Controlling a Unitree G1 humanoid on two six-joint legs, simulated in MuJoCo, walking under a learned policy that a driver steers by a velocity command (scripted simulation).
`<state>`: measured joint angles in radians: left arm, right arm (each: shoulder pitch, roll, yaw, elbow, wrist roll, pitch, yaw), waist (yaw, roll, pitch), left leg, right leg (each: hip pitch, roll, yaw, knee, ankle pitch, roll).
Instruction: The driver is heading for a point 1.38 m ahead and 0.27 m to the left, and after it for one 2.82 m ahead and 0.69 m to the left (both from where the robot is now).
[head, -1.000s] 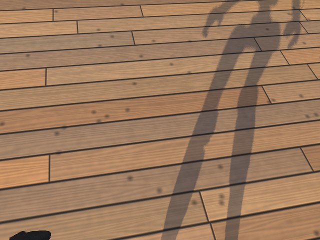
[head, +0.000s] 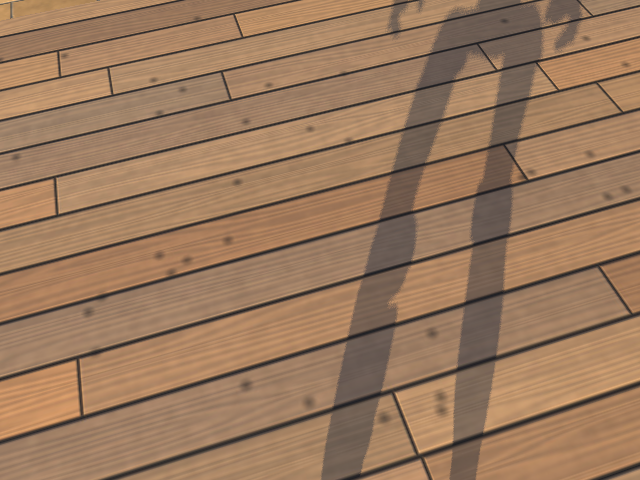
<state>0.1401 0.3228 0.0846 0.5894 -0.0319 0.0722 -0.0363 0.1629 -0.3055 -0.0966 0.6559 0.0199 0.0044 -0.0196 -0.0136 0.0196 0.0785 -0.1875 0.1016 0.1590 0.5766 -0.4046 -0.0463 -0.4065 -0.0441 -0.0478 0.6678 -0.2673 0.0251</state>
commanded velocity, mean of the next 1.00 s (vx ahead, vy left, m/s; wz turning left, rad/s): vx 0.02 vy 0.00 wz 0.38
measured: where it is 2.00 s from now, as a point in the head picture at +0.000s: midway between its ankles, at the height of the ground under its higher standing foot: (293, 347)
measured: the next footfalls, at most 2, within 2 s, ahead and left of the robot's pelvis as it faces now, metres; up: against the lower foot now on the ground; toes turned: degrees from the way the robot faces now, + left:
left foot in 0.54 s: +0.04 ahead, +0.11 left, +0.00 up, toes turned +13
right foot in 1.06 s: +0.16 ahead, -0.07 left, +0.00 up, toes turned +31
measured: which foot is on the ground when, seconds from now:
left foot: down 0.00-0.00, up 0.02-0.52, down 0.54-1.00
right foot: down 0.00-0.54, up 0.56-1.00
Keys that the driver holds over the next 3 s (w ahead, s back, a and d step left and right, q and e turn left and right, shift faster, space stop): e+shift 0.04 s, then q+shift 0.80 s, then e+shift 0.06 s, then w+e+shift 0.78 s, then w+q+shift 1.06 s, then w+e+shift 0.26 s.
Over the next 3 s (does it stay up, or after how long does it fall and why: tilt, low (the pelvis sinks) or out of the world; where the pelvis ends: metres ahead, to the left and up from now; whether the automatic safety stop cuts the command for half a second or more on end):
stays up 1.66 0.24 0.02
